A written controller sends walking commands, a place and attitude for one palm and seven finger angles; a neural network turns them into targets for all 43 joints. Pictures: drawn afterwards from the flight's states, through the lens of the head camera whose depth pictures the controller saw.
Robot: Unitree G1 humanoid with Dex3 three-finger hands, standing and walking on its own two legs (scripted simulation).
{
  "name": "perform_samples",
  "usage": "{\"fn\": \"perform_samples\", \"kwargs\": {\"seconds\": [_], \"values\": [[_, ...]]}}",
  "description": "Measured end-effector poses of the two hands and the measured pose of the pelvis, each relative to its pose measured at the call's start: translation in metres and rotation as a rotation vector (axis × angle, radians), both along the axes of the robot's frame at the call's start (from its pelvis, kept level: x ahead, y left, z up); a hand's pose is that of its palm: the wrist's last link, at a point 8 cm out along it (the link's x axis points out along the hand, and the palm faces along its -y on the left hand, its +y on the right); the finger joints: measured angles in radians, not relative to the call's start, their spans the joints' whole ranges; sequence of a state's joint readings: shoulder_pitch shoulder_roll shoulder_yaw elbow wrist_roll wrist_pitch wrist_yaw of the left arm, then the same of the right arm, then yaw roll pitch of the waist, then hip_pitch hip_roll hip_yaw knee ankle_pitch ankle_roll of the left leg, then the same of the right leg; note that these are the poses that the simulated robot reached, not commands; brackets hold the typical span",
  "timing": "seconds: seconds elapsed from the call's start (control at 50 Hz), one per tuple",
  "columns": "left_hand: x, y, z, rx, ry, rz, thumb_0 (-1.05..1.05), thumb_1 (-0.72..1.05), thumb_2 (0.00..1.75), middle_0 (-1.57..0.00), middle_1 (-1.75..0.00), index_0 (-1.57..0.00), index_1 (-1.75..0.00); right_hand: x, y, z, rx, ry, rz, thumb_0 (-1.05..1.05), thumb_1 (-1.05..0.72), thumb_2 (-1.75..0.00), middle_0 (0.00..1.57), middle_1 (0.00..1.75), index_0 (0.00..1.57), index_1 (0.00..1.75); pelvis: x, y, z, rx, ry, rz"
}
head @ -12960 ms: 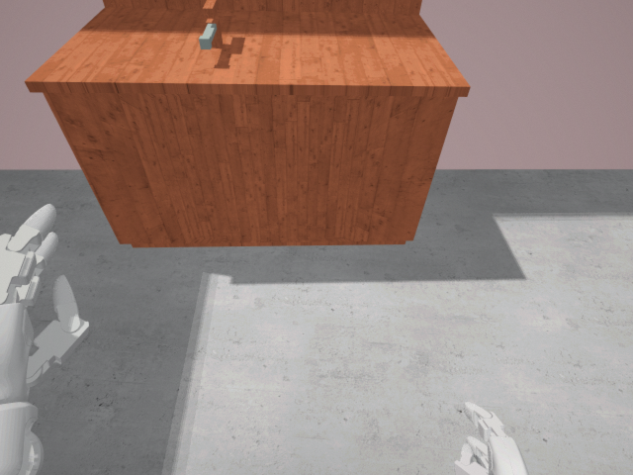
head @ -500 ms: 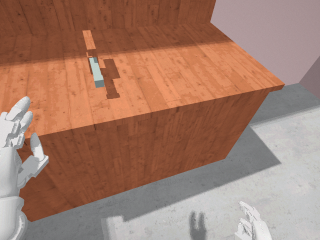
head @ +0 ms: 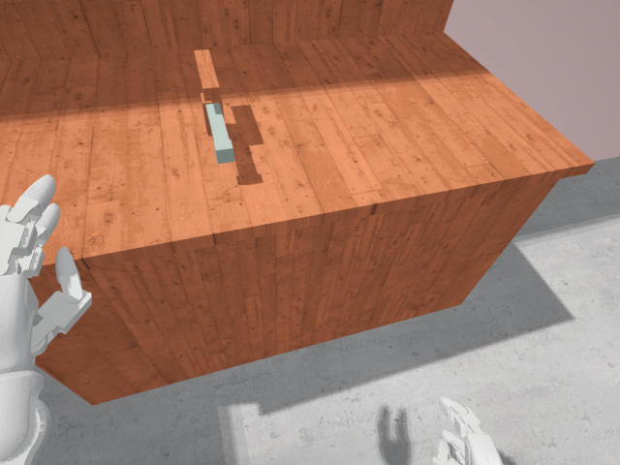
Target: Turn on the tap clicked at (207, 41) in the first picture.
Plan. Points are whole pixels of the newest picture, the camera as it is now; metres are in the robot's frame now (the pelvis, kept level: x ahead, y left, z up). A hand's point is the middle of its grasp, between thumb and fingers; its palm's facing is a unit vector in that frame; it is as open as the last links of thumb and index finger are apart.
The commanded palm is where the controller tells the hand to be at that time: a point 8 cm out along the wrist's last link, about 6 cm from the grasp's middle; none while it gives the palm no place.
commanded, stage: come to a stop and stand still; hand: left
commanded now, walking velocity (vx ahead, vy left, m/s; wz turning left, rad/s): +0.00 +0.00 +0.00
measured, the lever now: (224, 151) +0.56 +0.19 +0.06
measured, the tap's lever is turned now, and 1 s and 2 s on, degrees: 0 0 0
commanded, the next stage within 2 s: look again from close up in 0.38 s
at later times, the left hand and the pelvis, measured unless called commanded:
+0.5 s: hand (103, 279) +0.24 +0.22 +0.17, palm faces +0.39 -0.85 -0.34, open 7.4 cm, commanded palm +0.18 +0.26 +0.17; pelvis +0.02 -0.02 +0.00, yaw +0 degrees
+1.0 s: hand (88, 284) +0.24 +0.24 +0.16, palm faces +0.41 -0.84 -0.36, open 7.4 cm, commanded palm +0.18 +0.27 +0.17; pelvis +0.02 -0.01 +0.00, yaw +0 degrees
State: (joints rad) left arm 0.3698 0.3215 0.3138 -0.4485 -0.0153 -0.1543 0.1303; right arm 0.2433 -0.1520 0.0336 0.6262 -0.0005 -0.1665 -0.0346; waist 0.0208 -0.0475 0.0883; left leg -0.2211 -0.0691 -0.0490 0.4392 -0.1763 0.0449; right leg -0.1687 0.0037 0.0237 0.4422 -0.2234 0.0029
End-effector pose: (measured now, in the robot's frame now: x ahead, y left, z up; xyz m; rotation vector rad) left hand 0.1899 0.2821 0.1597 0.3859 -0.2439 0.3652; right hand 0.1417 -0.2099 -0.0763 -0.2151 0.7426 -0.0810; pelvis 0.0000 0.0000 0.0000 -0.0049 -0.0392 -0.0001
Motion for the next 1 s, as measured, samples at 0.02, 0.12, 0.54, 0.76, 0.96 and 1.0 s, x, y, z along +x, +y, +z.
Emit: {"fn": "perform_samples", "kwargs": {"seconds": [0.02,0.12,0.54,0.76,0.96,1.0], "values": [[0.001,-0.003,0.009,0.028,-0.025,-0.015,0.02,0.89,0.9,-0.21,-0.3,-0.21,-0.3,0.003,-0.001,0.001,0.003,-0.006,0.002,0.01,-0.9,-0.9,0.2,0.3,0.21,0.3,0.002,-0.001,0.001,-0.003,0.003,0.001],[0.001,-0.007,0.036,0.145,-0.074,-0.045,0.02,0.89,0.9,-0.21,-0.3,-0.21,-0.3,0.024,-0.008,0.005,0.023,-0.038,-0.005,0.01,-0.9,-0.9,0.2,0.3,0.21,0.3,0.014,-0.006,0.002,-0.015,0.022,-0.003],[0.01,-0.017,0.023,0.061,-0.029,-0.007,0.02,0.89,0.9,-0.21,-0.3,-0.21,-0.3,0.055,-0.029,0.015,-0.006,-0.072,-0.009,0.01,-0.9,-0.9,0.2,0.3,0.21,0.3,0.023,-0.018,0.003,-0.012,0.019,-0.001],[0.003,-0.007,-0.002,0.001,0.088,0.035,0.02,0.89,0.9,-0.21,-0.3,-0.21,-0.3,0.035,-0.025,0.003,0.003,-0.003,-0.025,0.01,-0.9,-0.9,0.2,0.3,0.21,0.3,0.02,-0.014,0.004,-0.013,0.022,-0.003],[0.004,-0.006,0.013,0.037,0.006,0.009,0.02,0.89,0.9,-0.21,-0.3,-0.21,-0.3,0.032,-0.02,0.007,-0.004,-0.016,-0.031,0.01,-0.9,-0.9,0.2,0.3,0.21,0.3,0.017,-0.011,0.002,-0.004,0.022,-0.005],[0.006,-0.006,0.015,0.046,0.006,0.02,0.02,0.89,0.9,-0.21,-0.3,-0.21,-0.3,0.034,-0.02,0.006,0.009,-0.024,-0.041,0.01,-0.9,-0.9,0.2,0.3,0.21,0.3,0.02,-0.013,0.002,0.0,0.029,-0.007]]}}
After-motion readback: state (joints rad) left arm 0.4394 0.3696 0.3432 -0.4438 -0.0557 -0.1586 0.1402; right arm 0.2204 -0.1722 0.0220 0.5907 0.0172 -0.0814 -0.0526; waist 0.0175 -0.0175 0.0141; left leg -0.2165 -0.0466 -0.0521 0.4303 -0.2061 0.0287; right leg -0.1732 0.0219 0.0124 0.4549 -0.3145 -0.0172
